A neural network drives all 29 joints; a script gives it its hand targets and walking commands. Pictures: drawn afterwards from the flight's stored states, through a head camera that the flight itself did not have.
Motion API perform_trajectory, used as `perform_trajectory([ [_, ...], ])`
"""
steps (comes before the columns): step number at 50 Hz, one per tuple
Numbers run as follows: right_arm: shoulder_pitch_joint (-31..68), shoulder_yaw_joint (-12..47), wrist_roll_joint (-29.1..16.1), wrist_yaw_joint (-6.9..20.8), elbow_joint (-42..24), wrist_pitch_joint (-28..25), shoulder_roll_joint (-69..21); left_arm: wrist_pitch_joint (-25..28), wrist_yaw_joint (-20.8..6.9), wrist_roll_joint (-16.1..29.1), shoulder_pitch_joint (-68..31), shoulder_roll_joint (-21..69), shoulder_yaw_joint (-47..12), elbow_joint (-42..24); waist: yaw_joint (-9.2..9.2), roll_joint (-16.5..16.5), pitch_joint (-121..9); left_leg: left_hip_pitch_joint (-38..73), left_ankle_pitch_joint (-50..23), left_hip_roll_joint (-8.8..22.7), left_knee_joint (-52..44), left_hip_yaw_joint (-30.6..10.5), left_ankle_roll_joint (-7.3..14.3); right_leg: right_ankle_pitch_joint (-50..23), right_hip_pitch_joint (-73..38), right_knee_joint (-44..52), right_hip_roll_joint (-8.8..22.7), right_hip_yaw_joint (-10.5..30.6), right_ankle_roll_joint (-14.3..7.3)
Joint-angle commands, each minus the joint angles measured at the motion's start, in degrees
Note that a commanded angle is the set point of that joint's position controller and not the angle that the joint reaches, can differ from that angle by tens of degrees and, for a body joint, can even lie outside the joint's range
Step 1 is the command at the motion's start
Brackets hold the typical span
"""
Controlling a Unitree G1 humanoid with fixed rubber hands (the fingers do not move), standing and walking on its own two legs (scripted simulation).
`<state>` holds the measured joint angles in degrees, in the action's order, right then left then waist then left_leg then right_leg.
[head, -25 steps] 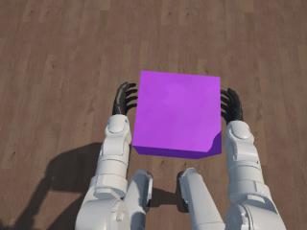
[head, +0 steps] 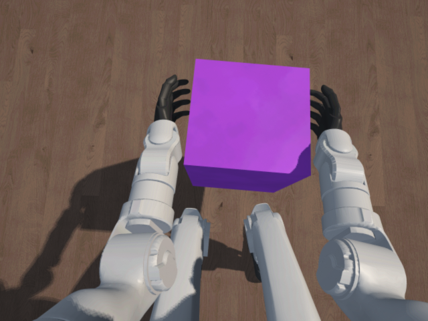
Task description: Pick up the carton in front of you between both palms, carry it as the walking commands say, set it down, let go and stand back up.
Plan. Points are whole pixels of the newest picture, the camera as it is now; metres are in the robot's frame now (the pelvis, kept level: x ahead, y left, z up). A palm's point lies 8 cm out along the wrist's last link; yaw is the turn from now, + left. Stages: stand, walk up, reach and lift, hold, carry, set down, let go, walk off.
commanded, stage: set down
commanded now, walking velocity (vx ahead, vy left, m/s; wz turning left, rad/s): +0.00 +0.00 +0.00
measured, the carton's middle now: (241, 137) +0.44 -0.05 -0.19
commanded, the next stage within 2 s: none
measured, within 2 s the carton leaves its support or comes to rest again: rests again in 1.86 s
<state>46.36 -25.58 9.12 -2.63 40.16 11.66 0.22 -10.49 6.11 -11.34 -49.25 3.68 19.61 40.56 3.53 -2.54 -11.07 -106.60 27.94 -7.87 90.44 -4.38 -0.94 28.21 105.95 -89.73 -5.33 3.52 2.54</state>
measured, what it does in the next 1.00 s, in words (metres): lowers itself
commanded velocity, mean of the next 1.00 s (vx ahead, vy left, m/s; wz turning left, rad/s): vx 0.00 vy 0.00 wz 0.00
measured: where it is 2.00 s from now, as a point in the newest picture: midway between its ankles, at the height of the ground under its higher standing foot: (226, 263)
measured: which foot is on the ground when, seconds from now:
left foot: down 0.00-1.00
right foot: down 0.00-1.00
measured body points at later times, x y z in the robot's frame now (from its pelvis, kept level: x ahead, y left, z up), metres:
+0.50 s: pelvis -0.03 +0.00 -0.11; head +0.30 -0.02 +0.19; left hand +0.51 +0.07 -0.25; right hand +0.46 -0.22 -0.26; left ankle +0.08 +0.11 -0.51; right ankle +0.09 -0.13 -0.51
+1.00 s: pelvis -0.02 -0.01 -0.16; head +0.31 -0.02 +0.13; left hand +0.52 +0.08 -0.32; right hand +0.47 -0.22 -0.32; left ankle +0.08 +0.11 -0.51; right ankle +0.09 -0.13 -0.51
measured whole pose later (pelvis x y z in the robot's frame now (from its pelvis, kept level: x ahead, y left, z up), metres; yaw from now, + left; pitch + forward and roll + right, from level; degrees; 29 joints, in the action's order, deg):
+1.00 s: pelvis -0.02 -0.01 -0.16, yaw +0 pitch +42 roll -1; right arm 67.7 -20.9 1.8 -6.0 53.0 10.6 9.5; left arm -8.7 7.9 -5.4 -73.9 -7.2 16.3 57.1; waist 4.8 -2.3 7.2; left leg -131.0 33.1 -9.8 122.4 -2.8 -3.4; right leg 32.9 130.8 -121.9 -6.8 1.4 3.0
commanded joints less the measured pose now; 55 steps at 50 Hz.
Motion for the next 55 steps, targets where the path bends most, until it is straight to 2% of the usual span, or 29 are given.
perform_trajectory([
  [1, 36.94, 27.7, -6.79, 12.38, -3.17, -2.41, -45.23, 1.06, -7.05, 5.06, -33.03, 50.53, -26.78, 1.58, 2.63, -3.82, -56.06, 32.1, -13.95, -3.93, -3.68, 4.12, -1.57, -15.94, -23.36, 2.79, -3.97, -5.81, 0.12],
  [2, 37.33, 28.41, -6.73, 12.57, -2.1, -1.55, -45.48, 0.97, -6.77, 5.03, -34.64, 47.59, -26.22, 0.88, 4.06, -1.85, -52.78, 31.49, -11.52, -3.04, -3.76, 3.81, -1.51, -13.14, -20.51, 2.62, -4.36, -6.8, 0.12],
  [3, 37.99, 27.88, -7.05, 12.4, -0.83, -1.47, -45.06, 0.52, -6.61, 4.28, -34.54, 47.53, -25.03, 2.4, 1.42, -3.12, -52.16, 29.68, -10.29, -3.72, -2.39, 4.84, -1.38, -11.67, -19.6, 1.78, -3.98, -5.93, 0.08],
  [4, 40.63, 26.99, -5.41, 12.08, -0.81, -1.25, -43.14, 0.75, -6.49, 5.16, -37.3, 49.31, -25.87, 0.42, 4.84, -1.68, -54.35, 27.41, -8.7, -3.77, -0.84, 4.84, -1.77, -11.15, -22.33, 1.33, -3.85, -6.27, 0.12],
  [5, 39.16, 26.64, -5.99, 11.64, 0.98, -0.73, -45.77, 0.03, -6.75, 4.08, -36.19, 47.0, -24.81, 3.53, 2.53, -1.85, -51.89, 25.21, -8.47, -3.68, -1.14, 4.82, -1.27, -11.1, -21.32, 0.93, -3.98, -6.21, 0.45],
  [9, 44.51, 25.32, -5.84, 12.57, -1.04, -0.09, -44.2, -0.61, -7.04, 3.56, -39.73, 48.11, -22.43, 5.39, 3.43, -1.14, -54.95, 25.3, -9.36, -4.09, 1.71, 5.42, -0.47, -12.84, -19.23, -2.34, -3.86, -7.16, 1.42],
  [10, 43.25, 25.91, -5.86, 12.03, -1.44, 0.23, -46.91, -0.57, -7.0, 2.83, -38.61, 46.23, -21.3, 5.15, 2.26, 3.19, -55.28, 24.01, -9.94, -4.53, 2.82, 5.98, -0.35, -12.58, -19.88, -1.74, -4.64, -6.56, 1.32],
  [13, 44.65, 23.78, -5.54, 12.32, 0.56, 0.23, -42.99, -0.66, -7.17, 4.71, -42.29, 45.03, -22.34, 6.33, 4.99, 0.74, -51.96, 20.45, -9.33, -3.92, 4.3, 5.19, -0.83, -13.67, -16.03, -5.36, -3.96, -8.4, 1.14],
  [14, 44.34, 21.15, -3.3, 12.63, 1.43, -0.01, -41.35, -1.06, -7.33, 3.99, -42.46, 46.45, -22.19, 8.01, 4.34, -4.73, -51.44, 21.83, -9.93, -4.01, 4.86, 5.33, -1.1, -12.91, -12.56, -6.35, -3.17, -7.89, 0.74],
  [15, 46.0, 20.8, -3.8, 12.51, 3.56, 0.16, -40.71, -0.54, -7.37, 3.28, -44.09, 46.41, -19.36, 8.86, 5.91, -1.01, -50.75, 19.4, -7.7, -3.74, 6.25, 5.28, -0.87, -11.1, -11.96, -6.24, -3.76, -7.16, 0.48],
  [23, 54.14, 22.33, -7.05, 12.74, 0.32, -0.72, -37.65, -0.56, -7.56, 5.39, -49.21, 41.12, -20.71, 9.43, 6.33, -2.04, -50.57, 16.95, -9.47, -3.2, 12.2, 5.29, -0.59, -13.07, -7.24, -12.48, -3.04, -8.83, 1.34],
  [24, 54.83, 22.18, -7.84, 12.35, 1.69, -0.89, -38.57, -0.25, -7.56, 4.47, -49.38, 40.75, -19.96, 9.33, 3.42, -2.56, -51.07, 14.13, -8.31, -3.55, 12.6, 6.64, -0.75, -12.14, -8.77, -13.06, -2.71, -8.48, 1.53],
  [27, 58.57, 26.29, -9.26, 12.22, 0.55, -1.2, -35.52, -0.02, -7.76, 7.3, -52.98, 41.34, -21.21, 10.17, 5.58, -2.13, -53.0, 13.85, -8.95, -3.17, 16.6, 7.01, -0.41, -13.33, -9.7, -15.0, -2.43, -7.85, 1.27],
  [29, 56.74, 25.87, -10.9, 12.12, 1.9, -1.2, -37.45, 0.08, -7.77, 8.02, -51.18, 39.32, -22.76, 10.38, 3.52, 0.23, -52.22, 12.34, -11.15, -2.85, 17.23, 7.33, -0.39, -15.15, -9.64, -17.23, -1.98, -9.44, 2.03],
  [31, 55.89, 25.36, -9.65, 11.95, 1.23, -1.3, -37.65, 0.18, -8.63, 9.47, -54.87, 42.36, -23.59, 9.2, 7.84, -1.66, -56.69, 12.0, -10.13, -3.44, 19.01, 8.04, -0.81, -17.12, -13.31, -16.7, -2.62, -8.62, 1.65],
  [33, 59.21, 27.78, -11.56, 12.35, -2.61, -1.68, -37.88, 0.35, -9.13, 7.86, -52.56, 39.6, -22.57, 10.43, 2.79, -0.85, -54.08, 10.73, -12.52, -3.34, 21.39, 8.4, -0.13, -16.66, -11.3, -19.21, -2.01, -8.04, 1.78],
  [35, 59.48, 27.0, -11.27, 12.38, -0.99, -1.81, -35.48, 0.2, -9.11, 9.5, -52.29, 38.83, -25.29, 11.71, 6.28, -1.77, -51.72, 7.75, -11.41, -2.79, 22.08, 7.48, -0.12, -18.68, -10.23, -20.35, -1.87, -8.37, 1.93],
  [36, 62.17, 29.18, -14.38, 12.32, -3.05, -2.2, -36.56, 1.05, -9.21, 11.0, -55.37, 41.21, -25.88, 6.85, 4.18, -2.67, -51.88, 8.48, -15.03, -2.97, 23.01, 7.66, 0.07, -22.23, -11.09, -20.39, -2.01, -6.95, 1.23],
  [37, 60.1, 30.65, -12.75, 11.77, -3.03, -2.58, -36.85, 1.41, -9.51, 12.08, -55.34, 42.51, -25.82, 9.12, 7.83, -0.79, -52.46, 4.55, -13.58, -3.16, 23.3, 7.63, -0.33, -23.53, -14.05, -20.2, -2.76, -6.54, 0.76],
  [39, 59.88, 29.97, -13.22, 11.42, -0.34, -2.65, -39.3, 2.15, -9.79, 13.47, -54.78, 42.34, -26.95, 9.38, 7.29, 1.0, -49.2, 5.37, -13.83, -3.45, 24.36, 7.16, 0.34, -24.64, -14.93, -21.43, -2.32, -7.14, 1.29],
  [42, 59.0, 28.71, -14.4, 12.2, -0.23, -2.91, -37.43, 1.44, -9.33, 11.59, -51.89, 39.43, -25.97, 11.6, 3.48, -5.79, -47.81, 6.81, -13.93, -2.89, 23.76, 7.83, 0.1, -20.75, -9.66, -22.24, -1.97, -6.87, 0.71],
  [43, 57.69, 28.17, -12.63, 12.19, 2.57, -2.3, -38.1, 1.68, -9.42, 10.51, -51.33, 40.9, -23.74, 13.62, 5.27, -2.86, -43.72, 5.48, -12.65, -2.84, 24.15, 7.11, -0.11, -19.16, -7.81, -21.74, -2.12, -6.58, 0.68],
  [44, 55.47, 29.74, -13.26, 12.16, 4.82, -1.95, -40.64, 2.85, -9.74, 9.9, -50.65, 39.02, -22.68, 11.79, 2.74, 0.88, -44.02, 2.82, -11.84, -2.94, 23.65, 7.0, 0.44, -20.21, -9.35, -22.33, -2.21, -6.52, 1.12],
  [47, 55.29, 27.19, -12.14, 12.1, 5.45, -2.84, -39.09, 2.36, -10.31, 8.77, -48.73, 38.49, -20.86, 16.58, 4.47, 1.52, -39.74, 0.01, -9.6, -3.2, 23.17, 6.3, 1.05, -18.36, -6.86, -22.12, -2.43, -7.29, 0.91],
  [48, 53.97, 25.61, -11.38, 12.35, 5.42, -3.0, -36.36, 2.33, -10.13, 8.51, -49.07, 38.02, -20.58, 16.36, 4.57, -2.92, -39.09, -1.06, -8.49, -2.93, 23.48, 7.37, 0.08, -17.46, -7.27, -21.39, -1.95, -6.17, 0.01],
  [49, 54.55, 25.95, -11.76, 12.4, 7.52, -2.9, -37.91, 3.02, -10.18, 8.44, -50.27, 38.53, -19.8, 14.27, 2.05, -0.3, -39.81, 1.08, -9.06, -3.5, 23.59, 7.21, 0.84, -15.37, -3.33, -21.2, -2.85, -6.85, 0.61],
  [50, 57.65, 24.81, -10.58, 12.26, 6.19, -2.84, -36.55, 2.83, -10.1, 9.09, -53.53, 37.23, -20.1, 14.08, 6.02, 0.06, -38.39, -0.34, -8.81, -2.68, 24.26, 5.93, 0.86, -15.2, -2.95, -21.86, -2.38, -6.51, 0.06],
  [51, 54.28, 22.34, -9.94, 12.58, 9.25, -3.23, -35.34, 2.52, -9.98, 8.5, -52.48, 38.18, -19.95, 14.97, 4.87, -4.77, -36.27, 0.26, -7.1, -3.5, 21.93, 7.06, 0.86, -13.26, -1.79, -20.92, -3.14, -6.79, -0.83],
  [55, 57.24, 20.18, -7.6, 13.02, 8.49, -3.11, -31.93, 2.35, -10.16, 6.95, -52.85, 33.17, -16.49, 16.47, 4.64, -1.13, -32.17, 0.36, -5.18, -3.09, 21.88, 5.88, 1.55, -9.33, 1.27, -21.54, -2.51, -7.94, -0.45],
])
